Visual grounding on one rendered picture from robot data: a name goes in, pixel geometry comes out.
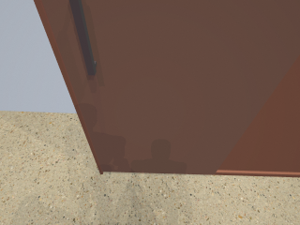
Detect wardrobe door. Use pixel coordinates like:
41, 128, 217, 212
41, 0, 300, 175
218, 54, 300, 173

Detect handle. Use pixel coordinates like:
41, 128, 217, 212
69, 0, 97, 76

